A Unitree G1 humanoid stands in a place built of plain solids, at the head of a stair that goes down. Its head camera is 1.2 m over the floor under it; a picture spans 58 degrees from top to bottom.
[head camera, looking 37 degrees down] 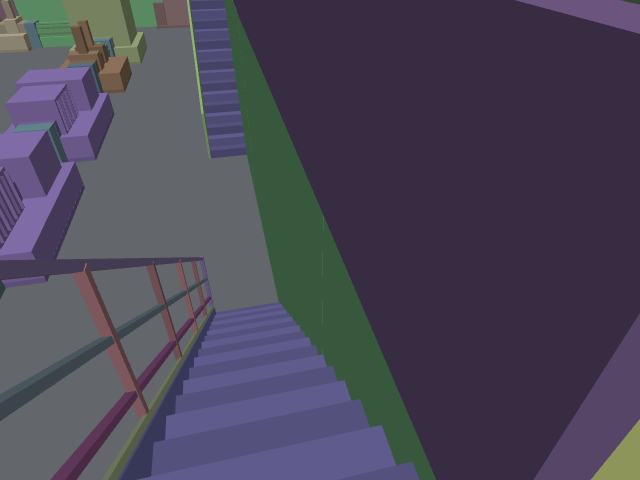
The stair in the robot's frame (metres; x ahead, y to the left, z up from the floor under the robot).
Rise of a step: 0.19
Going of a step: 0.24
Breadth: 0.92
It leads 13 degrees to the left of straight ahead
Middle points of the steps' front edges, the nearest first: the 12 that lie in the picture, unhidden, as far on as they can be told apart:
0.81 0.21 -0.38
1.04 0.26 -0.58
1.28 0.32 -0.77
1.52 0.37 -0.96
1.75 0.43 -1.15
1.99 0.48 -1.35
2.22 0.54 -1.54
2.46 0.59 -1.73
2.70 0.64 -1.92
2.93 0.70 -2.11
3.17 0.75 -2.31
3.40 0.81 -2.50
